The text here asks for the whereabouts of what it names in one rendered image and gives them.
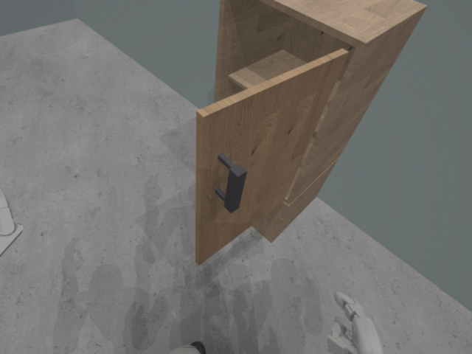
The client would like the cupboard door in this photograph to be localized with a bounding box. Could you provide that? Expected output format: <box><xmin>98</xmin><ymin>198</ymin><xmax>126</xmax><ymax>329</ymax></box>
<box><xmin>195</xmin><ymin>49</ymin><xmax>349</xmax><ymax>265</ymax></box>

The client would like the right robot hand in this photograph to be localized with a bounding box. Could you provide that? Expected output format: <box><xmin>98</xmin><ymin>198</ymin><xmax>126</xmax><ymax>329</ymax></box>
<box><xmin>327</xmin><ymin>291</ymin><xmax>384</xmax><ymax>354</ymax></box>

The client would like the handle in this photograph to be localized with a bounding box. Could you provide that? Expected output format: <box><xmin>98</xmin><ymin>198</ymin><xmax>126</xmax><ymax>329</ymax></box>
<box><xmin>215</xmin><ymin>153</ymin><xmax>247</xmax><ymax>213</ymax></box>

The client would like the left robot hand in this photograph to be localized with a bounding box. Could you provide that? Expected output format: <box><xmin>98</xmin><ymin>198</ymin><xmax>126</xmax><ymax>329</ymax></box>
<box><xmin>0</xmin><ymin>187</ymin><xmax>23</xmax><ymax>256</ymax></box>

